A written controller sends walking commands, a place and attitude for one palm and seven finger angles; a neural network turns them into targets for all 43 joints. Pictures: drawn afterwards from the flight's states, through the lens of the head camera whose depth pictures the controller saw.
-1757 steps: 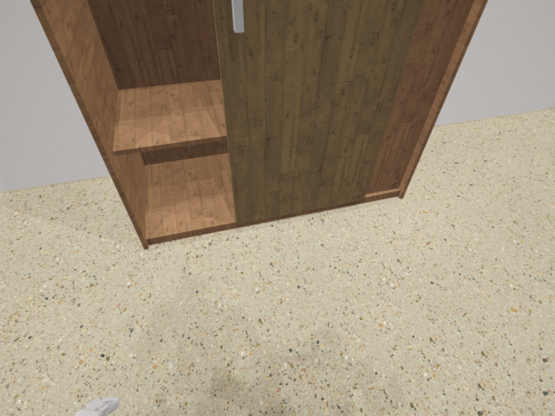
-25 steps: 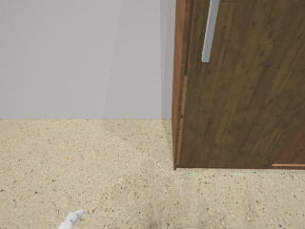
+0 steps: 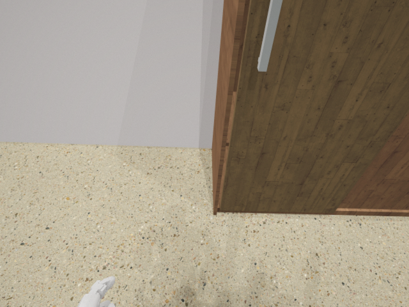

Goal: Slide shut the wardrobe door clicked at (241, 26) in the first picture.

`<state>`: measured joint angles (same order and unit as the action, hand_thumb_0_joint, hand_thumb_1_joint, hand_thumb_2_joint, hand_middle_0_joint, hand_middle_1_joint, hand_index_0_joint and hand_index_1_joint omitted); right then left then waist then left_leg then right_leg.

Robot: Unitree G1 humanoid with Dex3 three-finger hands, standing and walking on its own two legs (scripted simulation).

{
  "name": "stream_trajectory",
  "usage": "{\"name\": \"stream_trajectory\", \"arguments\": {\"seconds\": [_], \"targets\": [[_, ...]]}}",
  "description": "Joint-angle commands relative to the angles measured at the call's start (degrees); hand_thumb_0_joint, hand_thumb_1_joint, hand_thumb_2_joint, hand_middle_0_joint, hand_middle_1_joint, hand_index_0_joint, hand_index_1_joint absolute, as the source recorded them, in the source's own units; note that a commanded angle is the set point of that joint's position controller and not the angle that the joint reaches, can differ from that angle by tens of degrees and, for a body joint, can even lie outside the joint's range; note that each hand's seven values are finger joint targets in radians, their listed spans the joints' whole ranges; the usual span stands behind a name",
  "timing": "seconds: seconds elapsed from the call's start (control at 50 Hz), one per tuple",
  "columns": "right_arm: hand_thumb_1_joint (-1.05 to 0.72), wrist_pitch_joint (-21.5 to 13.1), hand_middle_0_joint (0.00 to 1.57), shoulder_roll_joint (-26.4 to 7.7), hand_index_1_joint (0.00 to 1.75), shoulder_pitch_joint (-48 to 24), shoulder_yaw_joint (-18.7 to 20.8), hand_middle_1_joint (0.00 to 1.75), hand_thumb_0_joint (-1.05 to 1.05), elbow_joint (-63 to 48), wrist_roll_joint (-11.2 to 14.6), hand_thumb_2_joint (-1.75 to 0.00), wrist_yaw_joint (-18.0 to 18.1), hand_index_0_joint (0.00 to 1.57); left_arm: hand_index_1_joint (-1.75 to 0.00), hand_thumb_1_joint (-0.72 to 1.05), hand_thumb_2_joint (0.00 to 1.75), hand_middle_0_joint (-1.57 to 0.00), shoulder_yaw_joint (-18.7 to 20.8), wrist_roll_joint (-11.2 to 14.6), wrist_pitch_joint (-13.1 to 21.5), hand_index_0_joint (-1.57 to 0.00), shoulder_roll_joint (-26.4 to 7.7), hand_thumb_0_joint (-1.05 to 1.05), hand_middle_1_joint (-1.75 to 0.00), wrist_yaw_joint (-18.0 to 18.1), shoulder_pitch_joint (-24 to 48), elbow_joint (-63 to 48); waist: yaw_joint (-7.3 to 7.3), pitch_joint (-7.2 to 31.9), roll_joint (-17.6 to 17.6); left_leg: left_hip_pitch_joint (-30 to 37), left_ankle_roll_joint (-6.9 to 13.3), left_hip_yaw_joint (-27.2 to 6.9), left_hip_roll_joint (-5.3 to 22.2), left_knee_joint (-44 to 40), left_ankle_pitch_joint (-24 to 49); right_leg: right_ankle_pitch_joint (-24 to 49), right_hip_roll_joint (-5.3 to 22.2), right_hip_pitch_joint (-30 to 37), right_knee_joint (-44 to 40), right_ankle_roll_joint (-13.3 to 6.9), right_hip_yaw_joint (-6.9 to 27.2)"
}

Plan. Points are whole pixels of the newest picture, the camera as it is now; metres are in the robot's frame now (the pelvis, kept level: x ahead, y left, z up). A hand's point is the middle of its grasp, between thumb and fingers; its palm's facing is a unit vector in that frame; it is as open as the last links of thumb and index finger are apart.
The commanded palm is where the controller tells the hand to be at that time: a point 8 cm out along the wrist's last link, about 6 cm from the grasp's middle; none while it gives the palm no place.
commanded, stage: stop stepping back and stand still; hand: right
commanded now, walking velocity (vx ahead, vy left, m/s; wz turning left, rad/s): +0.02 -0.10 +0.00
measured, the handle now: (270, 18) +0.76 -0.14 +0.28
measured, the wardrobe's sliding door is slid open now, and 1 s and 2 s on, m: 0.01 0.01 0.01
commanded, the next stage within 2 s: let the arm hang, fingers relaxed in 0.04 s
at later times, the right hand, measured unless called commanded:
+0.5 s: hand out of the picture +0.05 -0.21 -0.16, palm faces +0.02 +0.98 -0.18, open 7.0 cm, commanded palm none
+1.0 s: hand out of the picture +0.05 -0.28 -0.14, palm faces +0.03 +0.95 -0.32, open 7.3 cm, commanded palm none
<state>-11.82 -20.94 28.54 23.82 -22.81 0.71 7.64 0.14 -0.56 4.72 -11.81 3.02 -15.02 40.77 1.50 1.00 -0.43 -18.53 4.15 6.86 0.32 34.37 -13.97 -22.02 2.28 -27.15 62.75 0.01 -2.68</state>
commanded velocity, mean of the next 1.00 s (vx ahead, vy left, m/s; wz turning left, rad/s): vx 0.00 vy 0.00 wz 0.00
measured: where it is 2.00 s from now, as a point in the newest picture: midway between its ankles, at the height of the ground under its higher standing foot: outside the picture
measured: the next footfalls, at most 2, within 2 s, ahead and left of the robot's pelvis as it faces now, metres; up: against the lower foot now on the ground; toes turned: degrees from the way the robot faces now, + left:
right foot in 0.14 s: +0.08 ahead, -0.13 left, +0.00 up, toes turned -6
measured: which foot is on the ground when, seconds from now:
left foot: down 0.00-1.00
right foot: up 0.00-0.12, down 0.14-1.00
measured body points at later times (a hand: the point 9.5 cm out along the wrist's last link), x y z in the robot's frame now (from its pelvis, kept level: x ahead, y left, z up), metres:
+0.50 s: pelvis -0.01 -0.03 +0.00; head +0.01 -0.04 +0.45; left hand +0.09 +0.22 -0.13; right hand +0.05 -0.26 -0.14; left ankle +0.03 +0.10 -0.73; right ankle +0.04 -0.13 -0.73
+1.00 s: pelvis +0.00 -0.04 +0.02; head +0.01 -0.03 +0.47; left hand +0.07 +0.24 -0.13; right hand +0.05 -0.33 -0.12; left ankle +0.03 +0.10 -0.73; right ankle +0.04 -0.13 -0.73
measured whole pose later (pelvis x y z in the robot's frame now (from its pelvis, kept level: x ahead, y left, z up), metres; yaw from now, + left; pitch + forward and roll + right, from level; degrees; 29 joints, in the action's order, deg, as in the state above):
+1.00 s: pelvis +0.00 -0.04 +0.02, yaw -3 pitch -1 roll +0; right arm -0.3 -17.6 8.4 0.5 64.4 -1.3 0.0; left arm 1.5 -1.0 -0.3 -17.2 0.0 -9.8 63.8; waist -0.2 -1.8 -1.1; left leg -10.4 -1.4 -0.5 1.4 22.3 -10.6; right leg -8.8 -1.0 -12.6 22.6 -2.5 -3.3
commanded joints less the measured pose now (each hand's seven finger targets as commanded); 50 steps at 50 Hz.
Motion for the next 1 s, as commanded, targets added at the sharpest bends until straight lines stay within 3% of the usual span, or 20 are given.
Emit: {"name": "stream_trajectory", "arguments": {"seconds": [0.0, 0.04, 0.08, 0.1, 0.12, 0.14, 0.16, 0.18, 0.2, 0.22, 0.26, 0.28, 0.3, 0.32, 0.34, 0.36, 0.4, 0.52, 0.72, 0.98], "targets": [[-0.90, -3.8, 0.20, -12.7, 0.30, -8.4, 5.9, 0.30, 0.00, -13.7, 0.4, -0.90, 1.8, 0.20, -0.30, 0.90, 0.90, -0.20, 1.6, -0.5, 4.9, -0.20, -5.8, 0.00, -0.30, 1.5, 6.7, -11.1, -1.54, 1.0, 9.8, -4.4, 3.0, -16.0, 15.1, -23.0, -18.2, 1.7, 1.1, 7.6, -15.5, -0.8, -1.2], [-0.90, -3.9, 0.20, -12.9, 0.30, -8.5, 5.4, 0.30, 0.00, -16.1, 0.0, -0.90, 2.7, 0.20, -0.30, 0.90, 0.90, -0.20, 1.8, -0.9, 5.8, -0.20, -5.9, 0.00, -0.30, 2.2, 7.2, -11.5, -0.90, 2.1, 6.8, -3.0, 2.8, -15.6, 14.4, -21.7, -18.7, 1.4, -0.4, 13.0, -25.6, -1.5, -2.8], [-0.90, -4.3, 0.20, -12.4, 0.30, -7.9, 5.1, 0.30, 0.00, -18.3, -0.2, -0.90, 3.2, 0.20, -0.30, 0.90, 0.90, -0.20, 2.0, -1.3, 6.4, -0.20, -6.4, 0.00, -0.30, 2.3, 5.4, -12.0, -1.51, 3.2, -0.4, -2.4, 1.3, -14.3, 11.8, -16.8, -17.3, 3.8, -1.1, 18.7, -35.4, -1.8, -2.2], [-0.90, -4.7, 0.20, -12.3, 0.30, -7.6, 5.1, 0.30, 0.00, -19.4, -0.1, -0.90, 3.3, 0.20, -0.30, 0.90, 0.90, -0.20, 2.4, -1.2, 6.5, -0.20, -7.2, 0.00, -0.30, 2.3, 5.1, -12.5, -1.70, 2.7, -5.4, -2.3, 0.0, -13.1, 9.5, -11.6, -15.2, 1.6, 1.8, 18.8, -39.8, -2.8, 2.2], [-0.90, 7.2, 0.20, -0.3, 0.30, -4.2, -17.3, 0.30, 0.00, 27.4, -4.2, -0.90, -5.9, 0.20, -0.30, 0.90, 0.90, -0.20, 5.2, -1.0, 5.0, -0.20, -19.8, 0.00, -0.30, -4.3, 1.1, 0.6, -5.78, -1.6, -15.0, -11.6, -4.3, -5.3, 7.4, 6.8, 3.9, 25.8, 9.6, 14.8, -33.1, -6.4, 13.8], [-0.90, 11.5, 0.20, 1.2, 0.30, -1.9, -16.3, 0.30, 0.00, 27.5, -2.9, -0.90, -7.0, 0.20, -0.30, 0.90, 0.90, -0.20, 4.8, -0.2, 1.0, -0.20, -16.2, 0.00, -0.30, -3.9, 2.3, -3.9, -2.90, -0.4, -16.6, -8.6, -6.2, -5.2, 3.0, 12.0, -10.7, 37.5, 15.1, 11.0, -38.8, -9.2, 15.8], [-0.90, 12.6, 0.20, 2.7, 0.30, -2.7, -17.0, 0.30, 0.00, 26.9, -3.0, -0.90, -7.1, 0.20, -0.30, 0.90, 0.90, -0.20, 4.3, -1.0, 0.2, -0.20, -15.0, 0.00, -0.30, -3.1, 3.6, -5.2, -3.16, 0.6, -14.7, -6.6, -6.2, -6.5, 1.7, 17.1, -17.0, 39.2, 16.4, 6.9, -39.5, -10.4, 16.2], [-0.90, 12.5, 0.20, 3.0, 0.30, -6.5, -17.6, 0.30, 0.00, 28.4, -2.8, -0.90, -7.0, 0.20, -0.30, 0.90, 0.90, -0.20, 3.4, -1.5, -0.1, -0.20, -13.1, 0.00, -0.30, -2.8, 3.7, -4.7, -3.25, 4.2, -11.4, -6.0, -5.8, -7.4, 0.7, 20.6, -19.1, 37.5, 15.5, 5.3, -39.5, -10.1, 17.4], [-0.90, 12.3, 0.20, 2.0, 0.30, -9.5, -18.0, 0.30, 0.00, 31.2, -2.5, -0.90, -7.2, 0.20, -0.30, 0.90, 0.90, -0.20, 3.0, -1.9, -0.3, -0.20, -13.4, 0.00, -0.30, -2.6, 4.1, -4.9, -3.18, 3.4, -7.4, -5.0, -5.5, -8.4, 0.8, 20.4, -18.1, 38.6, 14.6, 4.7, -39.2, -10.3, 17.8], [-0.90, 12.2, 0.20, 0.8, 0.30, -10.6, -18.3, 0.30, 0.00, 34.4, -2.3, -0.90, -7.3, 0.20, -0.30, 0.90, 0.90, -0.20, 2.9, -2.0, -0.6, -0.20, -14.1, 0.00, -0.30, -2.5, 4.9, -4.9, -2.21, 3.3, -1.1, -3.2, -5.1, -8.6, 0.7, 16.7, -15.2, 40.3, 13.5, 6.3, -37.4, -9.8, 16.0], [-0.90, 11.7, 0.20, -1.0, 0.30, -11.2, -19.1, 0.30, 0.00, 41.7, -2.3, -0.90, -7.5, 0.20, -0.30, 0.90, 0.90, -0.20, 3.0, -1.6, -1.5, -0.20, -16.0, 0.00, -0.30, -2.5, 7.1, -3.9, 0.28, 5.2, 4.7, 2.1, -4.7, -7.2, 0.8, 2.7, -3.2, 37.8, 10.1, 9.6, -33.7, -6.9, 11.4], [-0.90, 11.5, 0.20, -2.7, 0.30, -11.1, -19.2, 0.30, 0.00, 45.8, -2.4, -0.90, -7.5, 0.20, -0.30, 0.90, 0.90, -0.20, 3.0, -1.0, -1.9, -0.20, -15.7, 0.00, -0.30, -2.6, 7.4, -3.1, 0.66, 6.7, 7.0, 6.9, -4.3, -9.1, 1.7, -3.3, 6.7, 30.6, 6.8, 9.0, -31.7, -4.6, 8.4], [-0.90, 11.2, 0.20, -4.9, 0.30, -11.5, -19.4, 0.30, 0.00, 49.1, -2.4, -0.90, -7.3, 0.20, -0.30, 0.90, 0.90, -0.20, 2.9, -0.5, -2.2, -0.20, -14.2, 0.00, -0.30, -2.8, 6.8, -2.5, -0.15, 7.3, 9.3, 8.9, -2.5, -15.4, 5.8, -6.5, 12.0, 20.2, 2.5, 7.5, -29.5, -2.4, 5.1], [-0.90, 11.0, 0.20, -5.7, 0.30, -13.0, -19.9, 0.30, 0.00, 52.3, -2.5, -0.90, -7.4, 0.20, -0.30, 0.90, 0.90, -0.20, 2.6, -0.5, -2.7, -0.20, -12.1, 0.00, -0.30, -3.0, 4.9, -1.2, -2.03, 5.8, 9.2, 7.3, -0.1, -20.3, 10.7, -9.2, 14.2, 11.1, -0.4, 7.1, -29.5, -1.0, 3.2], [-0.90, 11.3, 0.20, -5.4, 0.30, -14.9, -20.7, 0.30, 0.00, 54.7, -2.2, -0.90, -7.3, 0.20, -0.30, 0.90, 0.90, -0.20, 1.8, -0.5, -3.5, -0.20, -9.9, 0.00, -0.30, -3.6, 2.7, 0.3, -3.81, 3.2, 3.0, 2.5, 0.9, -19.8, 12.9, -10.8, 9.4, 6.5, -0.6, 10.0, -31.2, -0.7, 3.1], [-0.90, 11.4, 0.20, -5.2, 0.30, -17.0, -21.2, 0.30, 0.00, 57.2, -2.1, -0.90, -7.4, 0.20, -0.30, 0.90, 0.90, -0.20, 1.5, -0.8, -4.2, -0.20, -9.8, 0.00, -0.30, -3.6, 2.4, 1.7, -4.68, 3.0, -1.3, 0.3, 0.1, -18.0, 10.2, -9.9, 3.4, 8.6, -0.3, 12.5, -33.9, -0.8, 4.2], [-0.90, 11.3, 0.20, -3.7, 0.30, -17.9, -21.7, 0.30, 0.00, 62.5, -1.9, -0.90, -7.2, 0.20, -0.30, 0.90, 0.90, -0.20, 1.6, -0.9, -4.4, -0.20, -11.2, 0.00, -0.30, -3.2, 5.9, 3.9, -3.02, 2.6, 1.4, -0.2, -1.5, -15.6, 6.3, -11.3, -0.1, 10.8, 1.5, 14.5, -34.9, -1.3, 5.4], [-0.90, 11.5, 0.20, -1.6, 0.30, -15.5, -21.8, 0.30, 0.00, 73.6, -1.8, -0.90, -6.8, 0.20, -0.30, 0.90, 0.90, -0.20, 1.7, -1.0, -4.9, -0.20, -10.3, 0.00, -0.30, -2.6, 4.6, 10.6, -2.00, 0.6, -7.9, 4.4, -2.0, -12.3, 3.9, -13.3, -3.6, 0.7, 3.6, 12.0, -43.3, -1.9, 8.0], [-0.90, 11.1, 0.20, -3.9, 0.30, -17.4, -21.4, 0.30, 0.00, 82.2, -1.8, -0.90, -6.8, 0.20, -0.30, 0.90, 0.90, -0.20, 2.9, -0.7, -4.6, -0.20, -12.7, 0.00, -0.30, -2.2, 2.5, 17.3, -2.08, -2.3, 1.9, 3.6, -1.8, -12.0, 4.7, -17.1, -6.1, 0.6, 4.2, 13.7, -45.5, -2.5, 8.5], [-0.90, 10.6, 0.20, -7.5, 0.30, -21.7, -21.4, 0.30, 0.00, 84.7, -1.9, -0.90, -7.0, 0.20, -0.30, 0.90, 0.90, -0.20, 3.0, -0.7, -3.7, -0.20, -16.7, 0.00, -0.30, -2.6, 7.5, 19.9, -1.57, -3.0, -0.7, 6.7, -2.2, -11.9, 5.4, -17.0, -1.2, 2.0, 5.1, 14.3, -49.3, -2.2, 9.5]]}}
